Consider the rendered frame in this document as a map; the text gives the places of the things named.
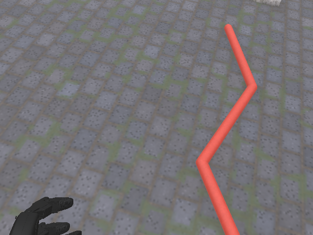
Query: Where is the robot left hand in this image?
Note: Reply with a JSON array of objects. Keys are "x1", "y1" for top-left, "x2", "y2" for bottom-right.
[{"x1": 9, "y1": 197, "x2": 82, "y2": 235}]

